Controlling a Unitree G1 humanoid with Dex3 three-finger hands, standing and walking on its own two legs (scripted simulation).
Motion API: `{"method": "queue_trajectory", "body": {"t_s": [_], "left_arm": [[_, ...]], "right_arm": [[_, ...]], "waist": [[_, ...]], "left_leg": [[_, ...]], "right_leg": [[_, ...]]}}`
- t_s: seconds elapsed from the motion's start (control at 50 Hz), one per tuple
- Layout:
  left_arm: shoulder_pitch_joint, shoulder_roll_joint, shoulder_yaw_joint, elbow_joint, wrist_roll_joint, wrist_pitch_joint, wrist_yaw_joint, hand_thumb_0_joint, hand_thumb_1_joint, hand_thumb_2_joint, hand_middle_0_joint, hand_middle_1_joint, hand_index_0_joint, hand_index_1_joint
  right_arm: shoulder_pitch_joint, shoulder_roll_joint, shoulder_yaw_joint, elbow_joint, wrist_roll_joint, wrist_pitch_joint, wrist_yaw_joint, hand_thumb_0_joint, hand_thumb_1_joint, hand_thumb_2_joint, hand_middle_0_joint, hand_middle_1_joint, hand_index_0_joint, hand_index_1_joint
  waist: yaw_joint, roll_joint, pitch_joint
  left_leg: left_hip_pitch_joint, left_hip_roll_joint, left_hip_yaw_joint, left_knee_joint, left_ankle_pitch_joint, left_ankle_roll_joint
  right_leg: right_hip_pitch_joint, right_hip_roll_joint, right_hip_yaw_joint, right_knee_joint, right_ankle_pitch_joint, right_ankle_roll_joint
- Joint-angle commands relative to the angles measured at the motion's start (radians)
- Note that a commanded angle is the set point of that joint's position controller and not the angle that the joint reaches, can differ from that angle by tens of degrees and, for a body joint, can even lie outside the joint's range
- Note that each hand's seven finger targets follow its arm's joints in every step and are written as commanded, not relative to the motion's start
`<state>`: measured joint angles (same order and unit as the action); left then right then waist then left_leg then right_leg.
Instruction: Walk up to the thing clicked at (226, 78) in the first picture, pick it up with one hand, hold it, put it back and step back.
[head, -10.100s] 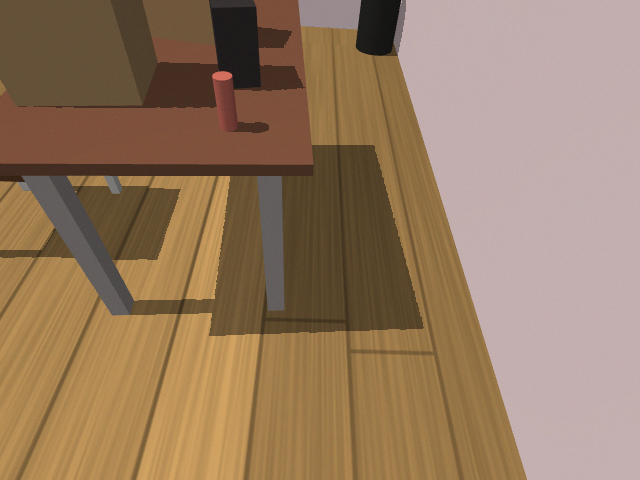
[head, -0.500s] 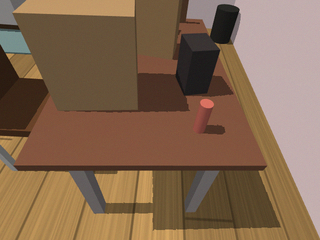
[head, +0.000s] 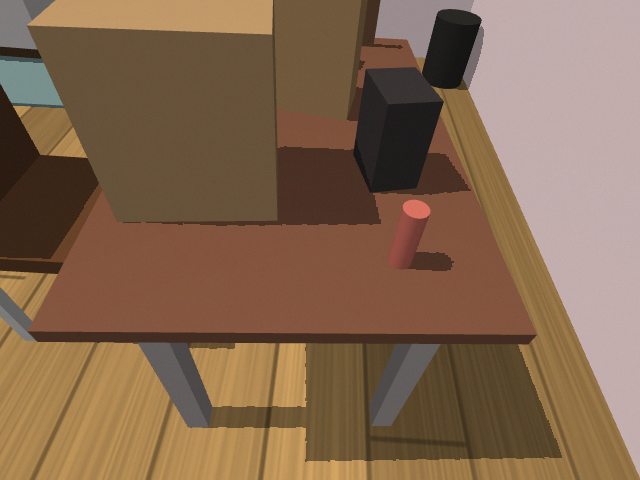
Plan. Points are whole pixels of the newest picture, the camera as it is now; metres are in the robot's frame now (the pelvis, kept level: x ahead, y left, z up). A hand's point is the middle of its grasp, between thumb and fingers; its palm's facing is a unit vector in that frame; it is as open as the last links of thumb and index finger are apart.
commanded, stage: stand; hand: right
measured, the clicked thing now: (407, 236) +0.49 -0.16 +0.01
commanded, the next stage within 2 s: rise first in 0.78 s
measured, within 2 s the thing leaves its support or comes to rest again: neither
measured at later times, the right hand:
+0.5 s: hand out of the picture +0.06 -0.26 -0.16, palm faces +0.00 +0.94 -0.34, open 7.4 cm
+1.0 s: hand out of the picture +0.11 -0.25 -0.15, palm faces +0.09 +0.94 -0.32, open 8.3 cm
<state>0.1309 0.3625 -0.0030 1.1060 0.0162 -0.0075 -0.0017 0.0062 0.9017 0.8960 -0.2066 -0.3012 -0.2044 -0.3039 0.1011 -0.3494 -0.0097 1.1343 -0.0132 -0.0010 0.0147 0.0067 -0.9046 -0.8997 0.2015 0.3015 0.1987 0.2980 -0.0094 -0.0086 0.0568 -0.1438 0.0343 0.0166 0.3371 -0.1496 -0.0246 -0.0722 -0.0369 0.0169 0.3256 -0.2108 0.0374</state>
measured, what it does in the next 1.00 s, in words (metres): stands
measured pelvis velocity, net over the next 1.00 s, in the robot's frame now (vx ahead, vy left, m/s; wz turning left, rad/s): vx -0.01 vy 0.00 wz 0.00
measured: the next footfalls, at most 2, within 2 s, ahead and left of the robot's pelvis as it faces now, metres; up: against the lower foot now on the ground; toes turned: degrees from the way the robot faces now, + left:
none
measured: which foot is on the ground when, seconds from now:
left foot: down 0.00-1.00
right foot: down 0.00-1.00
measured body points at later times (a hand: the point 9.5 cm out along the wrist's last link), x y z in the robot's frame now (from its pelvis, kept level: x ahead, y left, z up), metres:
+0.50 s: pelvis +0.00 +0.00 +0.00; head +0.00 +0.00 +0.45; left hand +0.07 +0.30 -0.13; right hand +0.06 -0.30 -0.13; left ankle +0.02 +0.13 -0.75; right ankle -0.02 -0.14 -0.75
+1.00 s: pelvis -0.01 +0.00 -0.01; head +0.02 +0.00 +0.44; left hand +0.11 +0.29 -0.13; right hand +0.11 -0.29 -0.12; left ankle +0.02 +0.13 -0.75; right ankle -0.02 -0.14 -0.75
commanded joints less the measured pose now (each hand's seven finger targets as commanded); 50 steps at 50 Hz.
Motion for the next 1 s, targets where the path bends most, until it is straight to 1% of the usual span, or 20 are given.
{"method": "queue_trajectory", "body": {"t_s": [0.0,0.04,0.08,0.22,0.26,0.28,0.34,0.4,0.48,0.56,0.68,0.82,0.84,0.86,0.88,0.9,0.92,0.94,0.96,0.98], "left_arm": [[-0.028,0.21,0.039,-0.059,-0.003,-0.023,0.012,0.0,0.9,0.9,-0.2,-0.3,-0.2,-0.301],[-0.031,0.212,0.039,-0.055,-0.005,-0.023,0.014,0.0,0.9,0.9,-0.2,-0.3,-0.2,-0.301],[-0.029,0.211,0.039,-0.057,-0.006,-0.022,0.012,0.0,0.9,0.9,-0.2,-0.3,-0.2,-0.301],[-0.029,0.209,0.039,-0.059,-0.005,-0.021,0.01,0.0,0.9,0.9,-0.2,-0.3,-0.2,-0.301],[-0.037,0.219,0.043,-0.059,-0.005,-0.019,0.01,0.0,0.9,0.9,-0.2,-0.3,-0.2,-0.301],[-0.028,0.214,0.04,-0.056,-0.004,-0.02,0.01,0.0,0.9,0.9,-0.2,-0.3,-0.2,-0.301],[-0.026,0.208,0.04,-0.055,-0.004,-0.017,0.009,0.0,0.9,0.9,-0.2,-0.3,-0.2,-0.301],[-0.025,0.214,0.04,-0.061,-0.003,-0.023,0.008,0.0,0.9,0.9,-0.2,-0.3,-0.2,-0.301],[-0.034,0.218,0.043,-0.061,-0.004,-0.02,0.01,0.0,0.9,0.9,-0.2,-0.3,-0.2,-0.301],[-0.022,0.208,0.042,-0.058,-0.005,-0.017,0.008,0.0,0.9,0.9,-0.2,-0.3,-0.2,-0.301],[-0.015,0.212,0.041,-0.058,-0.004,-0.02,0.01,0.0,0.9,0.9,-0.2,-0.3,-0.2,-0.301],[-0.013,0.207,0.042,-0.056,-0.004,-0.018,0.01,0.0,0.9,0.9,-0.2,-0.3,-0.2,-0.301],[-0.015,0.213,0.043,-0.054,-0.006,-0.016,0.009,0.0,0.9,0.9,-0.2,-0.3,-0.2,-0.301],[-0.013,0.211,0.043,-0.054,-0.004,-0.017,0.009,0.0,0.82,0.82,-0.12,-0.22,-0.12,-0.221],[-0.364,0.048,0.032,-0.405,-0.088,-0.134,0.02,0.0,0.74,0.74,-0.04,-0.14,-0.04,-0.141],[-0.352,0.077,0.018,-0.437,-0.113,-0.156,0.04,0.0,0.66,0.66,-0.02,-0.06,-0.004,-0.061],[-0.245,0.124,0.042,-0.352,-0.115,-0.148,0.055,0.0,0.58,0.58,-0.021,-0.037,-0.005,-0.056],[-0.186,0.171,0.086,-0.292,-0.114,-0.139,0.067,0.0,0.5,0.5,-0.026,-0.042,-0.013,-0.056],[-0.181,0.219,0.145,-0.293,-0.107,-0.133,0.077,0.0,0.42,0.42,-0.025,-0.043,-0.014,-0.055],[-0.151,0.195,0.156,-0.237,-0.097,-0.13,0.084,0.0,0.34,0.34,-0.029,-0.046,-0.02,-0.056]], "right_arm": [[-0.043,-0.222,-0.04,-0.062,0.005,-0.026,-0.017,0.0,-0.9,-0.9,0.2,0.3,0.2,0.3],[-0.042,-0.216,-0.039,-0.062,0.007,-0.022,-0.016,0.0,-0.9,-0.9,0.2,0.3,0.2,0.3],[-0.034,-0.218,-0.039,-0.059,0.006,-0.024,-0.017,0.0,-0.9,-0.9,0.2,0.3,0.2,0.3],[-0.04,-0.22,-0.041,-0.061,0.006,-0.026,-0.016,0.0,-0.9,-0.9,0.2,0.3,0.2,0.3],[-0.036,-0.214,-0.039,-0.059,0.004,-0.026,-0.017,0.0,-0.9,-0.9,0.2,0.3,0.2,0.3],[-0.044,-0.214,-0.04,-0.06,0.005,-0.025,-0.015,0.0,-0.9,-0.9,0.2,0.3,0.2,0.3],[-0.037,-0.22,-0.043,-0.061,0.005,-0.023,-0.015,0.0,-0.9,-0.9,0.2,0.3,0.2,0.3],[-0.036,-0.22,-0.044,-0.059,0.006,-0.025,-0.013,0.0,-0.9,-0.9,0.2,0.3,0.2,0.3],[-0.031,-0.211,-0.041,-0.058,0.005,-0.025,-0.014,0.0,-0.9,-0.9,0.2,0.3,0.2,0.3],[-0.038,-0.218,-0.043,-0.057,0.005,-0.025,-0.015,0.0,-0.9,-0.9,0.2,0.3,0.2,0.3],[-0.031,-0.215,-0.042,-0.058,0.007,-0.023,-0.015,0.0,-0.9,-0.9,0.2,0.3,0.2,0.3],[-0.03,-0.222,-0.041,-0.06,0.006,-0.023,-0.017,0.0,-0.9,-0.9,0.2,0.3,0.2,0.3],[-0.027,-0.218,-0.04,-0.057,0.006,-0.022,-0.017,0.0,-0.9,-0.9,0.2,0.3,0.2,0.3],[-0.03,-0.218,-0.039,-0.059,0.007,-0.022,-0.016,0.0,-0.82,-0.82,0.12,0.22,0.12,0.22],[-0.381,-0.031,-0.003,-0.41,0.083,-0.104,-0.027,0.0,-0.74,-0.74,0.065,0.14,0.056,0.14],[-0.346,-0.079,-0.007,-0.475,0.118,-0.149,-0.046,0.0,-0.66,-0.66,0.063,0.06,0.056,0.06],[-0.227,-0.165,-0.041,-0.373,0.116,-0.144,-0.066,0.0,-0.58,-0.58,0.064,0.043,0.056,0.043],[-0.159,-0.221,-0.103,-0.271,0.113,-0.126,-0.083,0.0,-0.5,-0.5,0.063,0.043,0.056,0.043],[-0.164,-0.265,-0.157,-0.282,0.102,-0.125,-0.095,0.0,-0.42,-0.42,0.062,0.044,0.055,0.044],[-0.144,-0.234,-0.153,-0.279,0.09,-0.13,-0.099,0.0,-0.34,-0.34,0.064,0.042,0.055,0.042]], "waist": [[0.006,0.012,-0.098],[0.004,-0.006,-0.075],[0.003,0.013,-0.074],[0.005,0.023,-0.08],[0.004,0.014,-0.052],[0.007,0.009,-0.05],[0.004,0.007,-0.039],[0.004,0.011,-0.074],[-0.001,0.004,-0.05],[0.008,0.011,-0.052],[0.003,0.004,-0.066],[0.005,0.016,-0.057],[0.003,0.007,-0.044],[0.005,0.015,-0.054],[0.026,-0.048,-0.084],[-0.01,0.01,-0.122],[-0.008,0.031,-0.08],[-0.015,0.042,-0.05],[-0.006,0.019,-0.112],[0.001,-0.003,-0.157]], "left_leg": [[0.072,0.102,-0.083,-0.029,0.173,0.041],[0.056,0.1,-0.085,-0.033,0.156,0.041],[0.06,0.099,-0.083,-0.039,0.141,0.037],[0.059,0.101,-0.084,-0.041,0.13,0.04],[0.038,0.096,-0.085,-0.056,0.084,0.039],[0.044,0.1,-0.091,-0.052,0.096,0.039],[0.039,0.096,-0.091,-0.062,0.034,0.04],[0.061,0.097,-0.087,-0.044,0.078,0.042],[0.041,0.096,-0.092,-0.056,0.066,0.039],[0.043,0.097,-0.094,-0.055,0.064,0.04],[0.057,0.097,-0.09,-0.039,0.102,0.04],[0.054,0.098,-0.088,-0.043,0.076,0.042],[0.043,0.096,-0.092,-0.052,0.052,0.041],[0.052,0.098,-0.091,-0.047,0.059,0.043],[-0.079,-0.023,0.023,0.043,-0.024,0.022],[0.0,-0.03,0.034,0.008,-0.081,0.023],[-0.021,-0.024,0.032,0.001,-0.092,0.023],[-0.06,-0.025,0.04,0.019,-0.095,0.015],[-0.051,-0.018,0.037,0.05,-0.052,0.016],[-0.061,-0.016,0.035,0.071,-0.02,0.018]], "right_leg": [[-0.035,-0.098,0.054,-0.053,0.172,-0.046],[-0.042,-0.097,0.054,-0.057,0.157,-0.047],[-0.05,-0.094,0.054,-0.058,0.127,-0.049],[-0.044,-0.097,0.059,-0.057,0.12,-0.052],[-0.057,-0.092,0.058,-0.059,0.078,-0.051],[-0.061,-0.092,0.054,-0.063,0.077,-0.05],[-0.082,-0.088,0.055,-0.071,0.025,-0.053],[-0.065,-0.095,0.063,-0.069,0.073,-0.052],[-0.067,-0.094,0.064,-0.066,0.061,-0.055],[-0.069,-0.088,0.059,-0.065,0.045,-0.054],[-0.062,-0.092,0.06,-0.062,0.092,-0.054],[-0.068,-0.091,0.063,-0.063,0.077,-0.054],[-0.072,-0.089,0.061,-0.064,0.058,-0.054],[-0.066,-0.091,0.062,-0.063,0.067,-0.055],[-0.179,0.033,-0.043,0.036,0.005,-0.041],[-0.126,0.024,-0.036,-0.002,-0.032,-0.039],[-0.15,0.032,-0.037,0.008,-0.042,-0.043],[-0.203,0.042,-0.049,0.023,-0.048,-0.047],[-0.192,0.041,-0.049,0.052,-0.009,-0.046],[-0.181,0.043,-0.05,0.072,0.027,-0.045]]}}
